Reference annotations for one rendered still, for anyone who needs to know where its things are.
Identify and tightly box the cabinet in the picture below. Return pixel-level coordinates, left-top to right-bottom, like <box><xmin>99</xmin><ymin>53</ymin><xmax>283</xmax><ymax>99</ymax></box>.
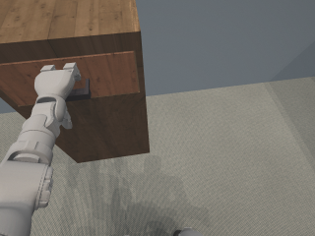
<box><xmin>0</xmin><ymin>0</ymin><xmax>150</xmax><ymax>163</ymax></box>

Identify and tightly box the left robot forearm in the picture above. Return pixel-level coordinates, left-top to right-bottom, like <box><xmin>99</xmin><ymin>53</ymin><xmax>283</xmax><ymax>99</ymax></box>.
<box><xmin>0</xmin><ymin>93</ymin><xmax>66</xmax><ymax>169</ymax></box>

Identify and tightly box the drawer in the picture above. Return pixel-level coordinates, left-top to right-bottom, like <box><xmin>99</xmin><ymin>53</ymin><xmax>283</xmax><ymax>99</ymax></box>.
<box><xmin>0</xmin><ymin>51</ymin><xmax>139</xmax><ymax>106</ymax></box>

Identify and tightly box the robot left hand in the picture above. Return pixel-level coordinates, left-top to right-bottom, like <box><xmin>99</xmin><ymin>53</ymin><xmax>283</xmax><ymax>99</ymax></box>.
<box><xmin>34</xmin><ymin>62</ymin><xmax>82</xmax><ymax>130</ymax></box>

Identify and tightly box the left robot upper arm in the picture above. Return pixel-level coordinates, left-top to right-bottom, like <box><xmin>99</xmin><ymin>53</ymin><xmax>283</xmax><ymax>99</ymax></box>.
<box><xmin>0</xmin><ymin>160</ymin><xmax>54</xmax><ymax>236</ymax></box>

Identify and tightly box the handle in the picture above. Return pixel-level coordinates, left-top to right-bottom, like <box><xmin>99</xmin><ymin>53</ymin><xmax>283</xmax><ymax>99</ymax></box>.
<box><xmin>65</xmin><ymin>79</ymin><xmax>92</xmax><ymax>102</ymax></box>

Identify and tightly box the robot right shin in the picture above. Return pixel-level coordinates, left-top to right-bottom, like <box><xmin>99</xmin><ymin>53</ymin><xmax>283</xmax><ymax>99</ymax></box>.
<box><xmin>179</xmin><ymin>227</ymin><xmax>193</xmax><ymax>234</ymax></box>

